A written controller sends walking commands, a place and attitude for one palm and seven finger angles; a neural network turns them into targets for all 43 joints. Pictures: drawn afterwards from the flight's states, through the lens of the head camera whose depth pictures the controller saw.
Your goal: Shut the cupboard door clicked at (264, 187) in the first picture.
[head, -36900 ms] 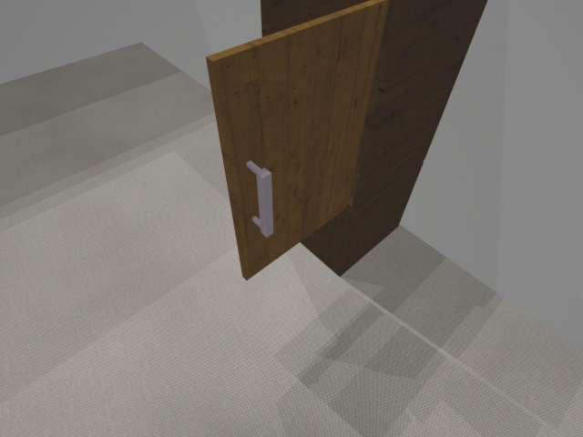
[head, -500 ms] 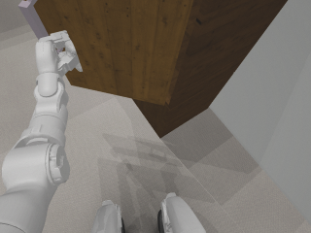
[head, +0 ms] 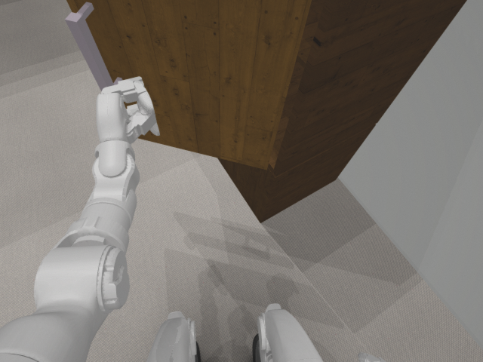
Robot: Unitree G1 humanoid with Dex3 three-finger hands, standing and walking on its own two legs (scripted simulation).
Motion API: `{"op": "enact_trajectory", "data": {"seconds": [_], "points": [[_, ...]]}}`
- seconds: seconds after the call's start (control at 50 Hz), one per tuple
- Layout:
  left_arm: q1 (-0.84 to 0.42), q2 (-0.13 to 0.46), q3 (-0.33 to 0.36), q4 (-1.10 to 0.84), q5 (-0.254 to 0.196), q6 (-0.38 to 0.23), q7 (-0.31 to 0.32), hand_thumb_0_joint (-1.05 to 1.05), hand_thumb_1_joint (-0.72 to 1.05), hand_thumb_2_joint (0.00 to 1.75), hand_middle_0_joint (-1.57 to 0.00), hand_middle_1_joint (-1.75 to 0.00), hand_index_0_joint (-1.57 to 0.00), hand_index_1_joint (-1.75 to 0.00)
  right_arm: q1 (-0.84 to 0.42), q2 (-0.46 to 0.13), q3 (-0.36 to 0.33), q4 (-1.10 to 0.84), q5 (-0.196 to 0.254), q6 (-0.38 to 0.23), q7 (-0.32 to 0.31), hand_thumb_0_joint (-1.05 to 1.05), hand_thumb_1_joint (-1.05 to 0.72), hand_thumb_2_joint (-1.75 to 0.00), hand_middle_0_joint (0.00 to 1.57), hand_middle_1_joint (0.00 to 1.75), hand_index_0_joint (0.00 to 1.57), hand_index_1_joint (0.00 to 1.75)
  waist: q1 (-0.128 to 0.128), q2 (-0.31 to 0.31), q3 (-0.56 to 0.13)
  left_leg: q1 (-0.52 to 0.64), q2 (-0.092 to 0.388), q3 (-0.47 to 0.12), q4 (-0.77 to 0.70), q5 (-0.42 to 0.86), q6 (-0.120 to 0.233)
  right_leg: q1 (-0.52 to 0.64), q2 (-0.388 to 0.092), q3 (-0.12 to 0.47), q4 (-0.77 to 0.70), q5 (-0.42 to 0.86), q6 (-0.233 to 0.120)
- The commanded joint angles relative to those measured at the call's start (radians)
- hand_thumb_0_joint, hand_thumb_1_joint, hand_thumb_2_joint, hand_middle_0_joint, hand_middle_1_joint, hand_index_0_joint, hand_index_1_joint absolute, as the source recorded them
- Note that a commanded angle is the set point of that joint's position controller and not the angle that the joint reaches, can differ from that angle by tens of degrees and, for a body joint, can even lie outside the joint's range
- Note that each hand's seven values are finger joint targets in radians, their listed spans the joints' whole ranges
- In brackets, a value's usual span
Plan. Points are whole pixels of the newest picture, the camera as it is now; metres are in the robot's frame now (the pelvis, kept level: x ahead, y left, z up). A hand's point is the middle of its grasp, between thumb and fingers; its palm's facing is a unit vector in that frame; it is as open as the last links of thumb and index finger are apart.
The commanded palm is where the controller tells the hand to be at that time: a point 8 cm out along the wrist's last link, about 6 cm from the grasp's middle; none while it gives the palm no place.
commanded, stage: draw the hand back to the body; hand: left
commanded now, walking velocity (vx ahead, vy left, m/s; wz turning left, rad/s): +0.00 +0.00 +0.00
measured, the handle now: (100, 56) +0.66 +0.21 +0.06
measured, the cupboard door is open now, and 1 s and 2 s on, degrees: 44 44 44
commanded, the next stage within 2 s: step back with the hand held close in 1.54 s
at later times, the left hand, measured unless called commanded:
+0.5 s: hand (67, 157) +0.38 +0.18 +0.15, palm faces +0.06 -1.00 -0.06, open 3.1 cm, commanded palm +0.33 +0.23 +0.16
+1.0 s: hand out of the picture +0.27 +0.25 +0.23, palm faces +0.37 -0.86 -0.36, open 4.9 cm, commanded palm +0.22 +0.29 +0.25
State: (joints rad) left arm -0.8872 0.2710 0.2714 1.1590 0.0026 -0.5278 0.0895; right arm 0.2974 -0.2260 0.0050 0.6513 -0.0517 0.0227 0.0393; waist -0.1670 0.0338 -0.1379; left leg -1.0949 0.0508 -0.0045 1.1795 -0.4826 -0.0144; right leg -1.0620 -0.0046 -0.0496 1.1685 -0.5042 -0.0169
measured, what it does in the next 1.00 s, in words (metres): rises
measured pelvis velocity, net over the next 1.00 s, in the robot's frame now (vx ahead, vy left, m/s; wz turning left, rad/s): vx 0.05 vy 0.01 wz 0.02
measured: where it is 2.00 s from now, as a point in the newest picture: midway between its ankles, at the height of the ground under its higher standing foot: outside the picture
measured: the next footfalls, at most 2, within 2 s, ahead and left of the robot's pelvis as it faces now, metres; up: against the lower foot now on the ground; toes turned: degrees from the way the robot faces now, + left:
none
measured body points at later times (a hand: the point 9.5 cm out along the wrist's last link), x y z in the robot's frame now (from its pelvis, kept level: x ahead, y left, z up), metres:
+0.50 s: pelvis +0.02 +0.00 +0.07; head +0.06 +0.00 +0.52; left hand +0.37 +0.23 +0.15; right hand +0.15 -0.26 -0.03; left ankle +0.04 +0.13 -0.64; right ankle +0.02 -0.11 -0.64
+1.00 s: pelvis +0.05 +0.01 +0.10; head +0.04 -0.02 +0.55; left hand +0.24 +0.30 +0.25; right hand +0.25 -0.19 +0.02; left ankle +0.04 +0.13 -0.64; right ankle +0.02 -0.11 -0.64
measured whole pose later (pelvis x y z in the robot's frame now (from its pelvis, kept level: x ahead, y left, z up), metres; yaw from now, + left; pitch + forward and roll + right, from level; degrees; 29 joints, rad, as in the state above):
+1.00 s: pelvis +0.05 +0.01 +0.10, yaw +1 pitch -3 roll +0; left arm 0.32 0.32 0.22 -0.22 -0.06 -0.02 0.09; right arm 0.18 -0.21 0.06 0.60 0.01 -0.04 -0.07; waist 0.06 0.07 0.01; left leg -0.12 0.01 0.02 0.42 -0.25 0.00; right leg -0.09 -0.02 -0.04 0.42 -0.27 0.01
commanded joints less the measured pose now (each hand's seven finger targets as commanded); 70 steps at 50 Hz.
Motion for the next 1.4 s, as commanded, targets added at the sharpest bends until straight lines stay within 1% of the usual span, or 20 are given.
{"op": "enact_trajectory", "data": {"seconds": [0.0,0.06,0.12,0.16,0.24,0.28,0.3,0.36,0.44,0.46,0.5,0.54,0.7,0.78,1.08,1.14,1.2,1.28,1.3,1.38], "points": [[-0.262,0.242,0.085,-0.301,-0.034,-0.055,-0.036,0.00,0.90,0.90,-1.30,-1.50,-1.30,-1.50,0.166,-0.172,-0.067,-0.099,0.011,-0.005,-0.009,0.00,-0.90,-0.90,0.20,0.30,0.20,0.30,0.067,0.052,-0.618,0.381,-0.049,0.004,-0.150,0.330,0.028,0.376,0.028,0.039,-0.164,0.426,0.002],[-0.103,0.198,0.052,-0.453,-0.076,-0.005,-0.079,0.00,0.90,0.90,-1.30,-1.50,-1.30,-1.50,0.159,-0.161,-0.069,-0.142,0.037,0.005,-0.010,0.00,-0.90,-0.90,0.20,0.30,0.20,0.30,0.095,0.004,-0.579,0.406,-0.050,0.027,-0.209,0.344,0.032,0.492,0.035,0.041,-0.227,0.479,0.007],[-0.002,0.177,0.033,-0.588,-0.130,0.051,-0.103,0.00,0.90,0.90,-1.30,-1.50,-1.30,-1.50,0.146,-0.160,-0.070,-0.161,0.064,0.002,-0.029,0.00,-0.90,-0.90,0.20,0.30,0.20,0.30,0.085,-0.074,-0.479,0.402,-0.051,0.044,-0.268,0.291,0.043,0.568,0.037,0.049,-0.309,0.468,0.018],[0.017,0.173,0.020,-0.675,-0.151,0.064,-0.109,0.00,0.90,0.90,-1.30,-1.50,-1.30,-1.50,0.131,-0.158,-0.068,-0.159,0.072,-0.007,-0.044,0.00,-0.90,-0.90,0.20,0.30,0.20,0.30,0.081,-0.089,-0.421,0.424,-0.052,0.044,-0.306,0.262,0.047,0.591,0.035,0.053,-0.353,0.437,0.022],[0.086,0.137,-0.035,-0.770,-0.163,0.058,-0.128,0.00,0.90,0.90,-1.30,-1.50,-1.30,-1.50,0.093,-0.153,-0.064,-0.140,0.079,-0.038,-0.063,0.00,-0.90,-0.90,0.20,0.30,0.20,0.30,0.077,-0.023,-0.316,0.526,-0.048,0.038,-0.364,0.242,0.045,0.557,0.034,0.038,-0.403,0.385,0.017],[0.163,0.132,-0.044,-0.802,-0.173,0.067,-0.147,0.00,0.90,0.90,-1.30,-1.50,-1.30,-1.50,0.072,-0.152,-0.061,-0.146,0.084,-0.052,-0.068,0.00,-0.90,-0.90,0.20,0.30,0.20,0.30,0.091,0.010,-0.284,0.566,-0.052,0.040,-0.390,0.242,0.046,0.572,0.033,0.037,-0.430,0.373,0.012],[0.222,0.145,-0.030,-0.801,-0.178,0.077,-0.157,0.00,0.90,0.90,-1.30,-1.50,-1.30,-1.50,0.056,-0.151,-0.058,-0.146,0.086,-0.055,-0.068,0.00,-0.90,-0.90,0.20,0.30,0.20,0.30,0.111,0.026,-0.276,0.577,-0.052,0.038,-0.408,0.255,0.042,0.590,0.029,0.033,-0.432,0.384,0.008],[0.329,0.104,-0.065,-0.856,-0.206,0.122,-0.196,0.00,0.90,0.90,-1.27,-1.47,-1.27,-1.47,0.009,-0.148,-0.051,-0.172,0.097,-0.070,-0.068,0.00,-0.90,-0.90,0.20,0.30,0.20,0.30,0.127,0.024,-0.229,0.620,-0.050,0.033,-0.452,0.259,0.039,0.605,0.028,0.017,-0.458,0.377,0.005],[0.406,0.141,-0.028,-0.963,-0.240,0.179,-0.220,0.00,0.90,0.90,-1.16,-1.35,-1.16,-1.35,-0.052,-0.150,-0.040,-0.205,0.106,-0.085,-0.079,0.00,-0.90,-0.90,0.20,0.30,0.20,0.30,0.153,-0.004,-0.190,0.654,-0.051,0.027,-0.496,0.265,0.040,0.660,0.023,0.015,-0.489,0.378,0.005],[0.436,0.207,-0.079,-1.035,-0.117,0.220,-0.143,0.00,0.90,0.90,-1.13,-1.32,-1.13,-1.32,-0.094,-0.129,-0.051,-0.220,0.104,-0.055,-0.099,0.00,-0.90,-0.90,0.20,0.30,0.20,0.30,0.164,-0.027,-0.229,0.731,-0.056,0.038,-0.540,0.290,0.043,0.710,0.001,0.059,-0.544,0.376,0.001],[0.494,0.156,-0.115,-1.127,-0.098,0.284,-0.079,0.00,0.90,0.90,-1.08,-1.26,-1.08,-1.26,-0.121,-0.120,-0.038,-0.236,0.103,-0.042,-0.119,0.00,-0.90,-0.90,0.20,0.30,0.20,0.30,0.155,0.018,-0.178,0.789,-0.052,0.034,-0.588,0.307,0.044,0.734,-0.001,0.043,-0.583,0.382,0.003],[0.546,0.174,-0.096,-1.175,-0.084,0.330,-0.039,0.00,0.90,0.90,-1.02,-1.20,-1.02,-1.20,-0.144,-0.119,-0.027,-0.234,0.100,-0.038,-0.133,0.00,-0.90,-0.90,0.20,0.30,0.20,0.30,0.159,-0.023,-0.133,0.827,-0.048,0.029,-0.622,0.336,0.047,0.765,0.003,0.029,-0.614,0.409,0.003],[0.748,0.170,-0.074,-1.386,-0.064,0.416,0.002,0.00,0.90,0.90,-0.81,-0.96,-0.81,-0.96,-0.199,-0.098,0.006,-0.228,0.085,-0.069,-0.140,0.00,-0.90,-0.90,0.20,0.30,0.20,0.30,0.181,0.038,-0.030,0.977,-0.038,0.023,-0.755,0.441,0.037,0.890,0.004,0.006,-0.731,0.465,-0.001],[0.889,0.185,-0.034,-1.464,-0.063,0.434,0.005,0.00,0.90,0.90,-0.69,-0.84,-0.69,-0.84,-0.207,-0.098,0.010,-0.221,0.071,-0.090,-0.131,0.00,-0.90,-0.90,0.20,0.30,0.20,0.30,0.199,0.031,-0.004,1.005,-0.035,0.024,-0.789,0.493,0.033,0.945,0.005,0.000,-0.767,0.500,0.000],[1.236,0.289,0.189,-1.744,-0.069,0.414,0.026,0.00,0.90,0.90,-0.28,-0.39,-0.28,-0.39,-0.233,-0.091,-0.009,-0.199,0.059,-0.152,-0.118,0.00,-0.90,-0.90,0.20,0.30,0.20,0.30,0.236,0.040,0.039,1.007,-0.036,0.036,-0.800,0.528,0.031,0.991,-0.002,0.000,-0.796,0.516,0.011],[1.274,0.301,0.230,-1.773,-0.075,0.400,0.029,0.00,0.90,0.90,-0.20,-0.30,-0.20,-0.30,-0.234,-0.087,-0.014,-0.198,0.063,-0.162,-0.121,0.00,-0.90,-0.90,0.20,0.30,0.20,0.30,0.239,0.028,0.063,1.001,-0.035,0.042,-0.803,0.482,0.034,0.971,-0.003,0.003,-0.802,0.479,0.015],[1.260,0.236,0.168,-1.695,-0.073,0.404,0.023,0.00,0.90,0.90,-0.20,-0.30,-0.20,-0.30,-0.224,-0.095,-0.017,-0.182,0.064,-0.169,-0.124,0.00,-0.90,-0.90,0.20,0.30,0.20,0.30,0.218,-0.009,0.151,0.984,-0.032,0.046,-0.814,0.410,0.040,0.916,-0.005,0.006,-0.827,0.404,0.020],[1.229,0.274,0.193,-1.694,-0.068,0.393,0.029,0.00,0.90,0.90,-0.20,-0.30,-0.20,-0.30,-0.225,-0.105,-0.025,-0.173,0.060,-0.178,-0.134,0.00,-0.90,-0.90,0.20,0.30,0.20,0.30,0.227,-0.020,0.118,1.000,-0.039,0.043,-0.818,0.385,0.047,0.924,-0.006,0.013,-0.836,0.367,0.020],[1.226,0.258,0.179,-1.704,-0.068,0.390,0.028,0.00,0.90,0.90,-0.20,-0.30,-0.20,-0.30,-0.230,-0.099,-0.023,-0.178,0.062,-0.179,-0.135,0.00,-0.90,-0.90,0.20,0.30,0.20,0.30,0.228,-0.017,0.102,1.004,-0.039,0.046,-0.815,0.392,0.049,0.933,-0.009,0.014,-0.829,0.373,0.021],[1.230,0.299,0.213,-1.738,-0.066,0.380,0.032,0.00,0.90,0.90,-0.20,-0.30,-0.20,-0.30,-0.238,-0.097,-0.021,-0.173,0.058,-0.193,-0.137,0.00,-0.90,-0.90,0.20,0.30,0.20,0.30,0.239,0.027,0.085,1.010,-0.045,0.045,-0.809,0.409,0.046,0.949,-0.007,0.020,-0.834,0.397,0.017]]}}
